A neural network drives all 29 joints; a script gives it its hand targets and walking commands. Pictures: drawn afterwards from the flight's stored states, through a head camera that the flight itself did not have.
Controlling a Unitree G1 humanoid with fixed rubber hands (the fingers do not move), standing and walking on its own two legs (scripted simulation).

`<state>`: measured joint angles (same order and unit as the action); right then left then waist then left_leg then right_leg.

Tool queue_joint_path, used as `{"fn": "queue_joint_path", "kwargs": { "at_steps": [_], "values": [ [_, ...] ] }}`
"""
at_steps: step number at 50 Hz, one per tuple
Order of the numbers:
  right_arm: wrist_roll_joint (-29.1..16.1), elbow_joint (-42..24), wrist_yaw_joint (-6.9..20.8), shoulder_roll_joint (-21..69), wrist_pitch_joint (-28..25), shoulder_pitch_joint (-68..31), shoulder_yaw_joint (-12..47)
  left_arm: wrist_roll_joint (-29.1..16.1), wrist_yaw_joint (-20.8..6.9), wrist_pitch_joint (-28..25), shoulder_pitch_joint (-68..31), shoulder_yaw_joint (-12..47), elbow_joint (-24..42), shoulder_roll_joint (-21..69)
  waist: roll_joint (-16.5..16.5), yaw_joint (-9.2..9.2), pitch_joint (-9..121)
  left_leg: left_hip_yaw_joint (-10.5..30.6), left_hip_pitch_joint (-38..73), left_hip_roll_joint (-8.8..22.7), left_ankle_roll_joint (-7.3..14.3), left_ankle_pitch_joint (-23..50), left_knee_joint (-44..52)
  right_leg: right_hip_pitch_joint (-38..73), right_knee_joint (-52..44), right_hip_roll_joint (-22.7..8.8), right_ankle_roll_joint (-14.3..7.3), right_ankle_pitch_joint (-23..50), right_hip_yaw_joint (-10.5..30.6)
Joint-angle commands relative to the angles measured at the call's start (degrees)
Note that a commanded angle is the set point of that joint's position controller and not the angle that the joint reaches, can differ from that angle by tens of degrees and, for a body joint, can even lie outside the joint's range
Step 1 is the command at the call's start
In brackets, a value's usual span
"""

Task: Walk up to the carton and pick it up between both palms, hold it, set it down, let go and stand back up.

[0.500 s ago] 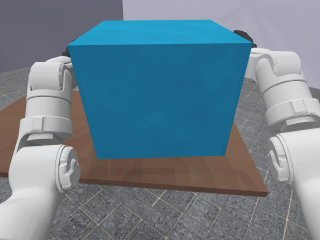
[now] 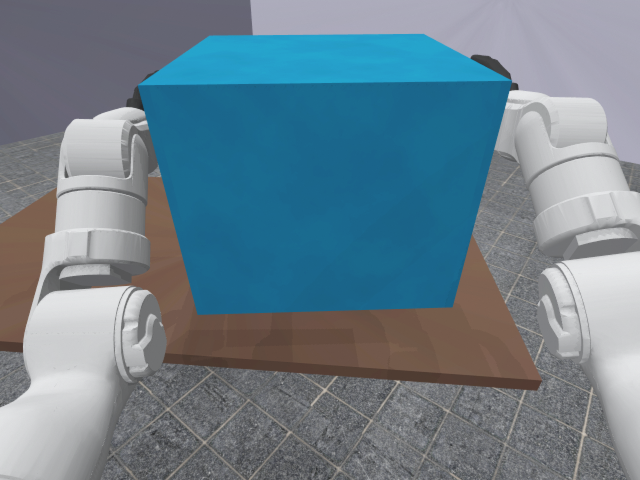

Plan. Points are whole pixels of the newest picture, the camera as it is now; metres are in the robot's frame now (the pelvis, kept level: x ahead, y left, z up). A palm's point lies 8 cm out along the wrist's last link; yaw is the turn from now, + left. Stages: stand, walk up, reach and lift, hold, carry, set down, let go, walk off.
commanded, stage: hold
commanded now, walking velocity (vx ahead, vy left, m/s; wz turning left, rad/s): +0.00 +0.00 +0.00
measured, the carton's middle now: (321, 160) +0.41 +0.00 +0.30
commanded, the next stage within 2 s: none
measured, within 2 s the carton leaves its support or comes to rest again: neither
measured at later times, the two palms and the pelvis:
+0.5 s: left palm (130, 132) +0.37 +0.21 +0.34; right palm (487, 115) +0.36 -0.17 +0.37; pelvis +0.00 +0.00 +0.00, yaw +1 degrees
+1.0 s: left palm (143, 132) +0.37 +0.20 +0.34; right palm (498, 115) +0.36 -0.18 +0.37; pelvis +0.00 +0.00 +0.00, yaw +0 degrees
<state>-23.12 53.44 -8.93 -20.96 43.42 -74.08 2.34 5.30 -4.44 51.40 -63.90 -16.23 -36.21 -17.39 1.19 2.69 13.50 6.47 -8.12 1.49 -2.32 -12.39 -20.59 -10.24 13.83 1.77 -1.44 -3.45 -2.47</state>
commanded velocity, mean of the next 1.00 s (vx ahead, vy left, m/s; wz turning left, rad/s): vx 0.00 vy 0.00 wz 0.00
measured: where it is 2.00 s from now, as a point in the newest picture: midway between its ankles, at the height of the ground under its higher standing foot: outside the picture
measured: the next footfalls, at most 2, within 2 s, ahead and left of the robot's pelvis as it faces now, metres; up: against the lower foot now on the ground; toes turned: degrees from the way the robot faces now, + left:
none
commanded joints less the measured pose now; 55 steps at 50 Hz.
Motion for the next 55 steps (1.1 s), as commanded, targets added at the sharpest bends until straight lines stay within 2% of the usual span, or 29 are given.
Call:
{"fn": "queue_joint_path", "kwargs": {
  "at_steps": [1, 7, 16, 17, 18, 19, 21, 25, 31, 40, 47, 55],
  "values": [
    [-11.23, -20.09, 8.77, 35.54, -1.66, -40.39, 5.28, -10.96, -9.19, -4.45, -42.15, 11.24, 12.74, 28.22, -0.59, 0.2, 17.44, -1.66, -13.71, -2.62, 0.58, 8.84, 4.64, 25.61, 3.07, 0.02, 0.01, 8.15, 5.37],
    [-11.76, -23.65, 7.46, 36.33, -1.7, -40.42, 5.91, -11.02, -9.91, -4.57, -41.46, 11.47, 13.08, 27.26, -1.28, 0.57, 18.45, -1.97, -12.82, -3.24, 1.15, 9.16, 4.04, 25.49, 2.76, -0.47, 0.8, 8.66, 4.97],
    [-10.91, -23.81, 7.02, 35.97, -1.74, -39.97, 5.18, -12.36, -9.83, -4.99, -42.29, 13.41, 13.75, 29.26, 1.35, 1.63, 17.64, -1.4, -12.84, -2.94, 0.5, 7.99, 4.4, 24.26, 2.56, -0.4, 0.12, 7.2, 5.07],
    [-12.68, -31.3, 6.53, 38.35, -2.73, -43.91, 8.25, -15.64, -9.54, -5.27, -42.39, 14.79, 15.88, 29.16, -1.89, 0.6, 24.04, -1.62, -11.11, -4.3, 1.51, 10.91, 2.56, 27.77, 2.85, -0.32, 1.24, 10.63, 5.54],
    [-13.18, -29.87, 6.1, 37.68, -2.15, -42.72, 7.25, -15.79, -8.89, -5.41, -42.63, 14.89, 15.68, 28.96, -1.21, 1.51, 22.54, -1.24, -10.11, -4.33, 1.18, 10.7, 2.75, 26.32, 2.79, -0.17, 1.41, 10.7, 5.31],
    [-13.19, -29.15, 5.91, 37.8, -1.9, -42.75, 7.43, -15.59, -8.55, -5.33, -42.61, 14.4, 14.68, 28.61, -1.61, 1.11, 21.18, -1.22, -10.48, -4.32, 1.46, 9.85, 3.02, 25.72, 2.6, -0.1, 1.59, 9.44, 5.05],
    [-12.24, -25.02, 5.85, 36.38, -1.06, -39.89, 5.97, -14.59, -8.67, -4.95, -41.61, 13.95, 11.99, 28.38, -0.96, 1.99, 16.7, -1.16, -11.29, -3.86, 1.45, 7.54, 4.16, 24.23, 1.97, 0.04, 1.14, 6.29, 5.08],
    [-12.06, -21.72, 6.38, 33.97, -0.81, -39.52, 4.86, -14.14, -9.16, -4.59, -42.52, 15.26, 12.17, 30.16, 3.24, 2.61, 14.57, -0.66, -12.5, -2.89, 0.01, 7.06, 5.16, 23.79, 2.16, 0.34, -0.14, 4.93, 5.31],
    [-12.49, -18.14, 7.94, 33.0, -1.01, -39.92, 4.53, -13.56, -8.48, -4.51, -43.32, 15.14, 12.6, 31.66, 5.19, 1.95, 13.94, -0.11, -14.01, -1.96, -0.75, 6.58, 6.15, 24.34, 3.03, 0.82, -0.99, 5.63, 5.27],
    [-13.02, -17.16, 9.24, 34.39, -1.47, -40.45, 5.2, -12.84, -8.23, -4.5, -42.93, 13.57, 12.0, 31.48, 2.76, 0.76, 14.66, -0.34, -14.38, -1.99, 0.13, 7.1, 5.97, 25.31, 3.16, 1.08, -0.71, 6.76, 5.59],
    [-13.37, -19.98, 8.47, 35.94, -1.56, -40.94, 5.66, -13.48, -8.27, -4.77, -42.98, 13.18, 11.85, 30.36, 0.46, 0.95, 15.58, -0.89, -12.64, -2.93, 0.86, 7.94, 4.89, 24.55, 2.45, 0.81, 0.07, 7.44, 5.61],
    [-13.16, -22.69, 7.18, 36.35, -1.66, -41.59, 5.83, -14.0, -8.54, -5.07, -42.69, 13.21, 11.03, 29.65, -0.23, 1.27, 16.12, -1.09, -11.87, -3.48, 1.21, 7.97, 4.33, 24.23, 1.95, 0.4, 0.48, 7.22, 5.6]
  ]
}}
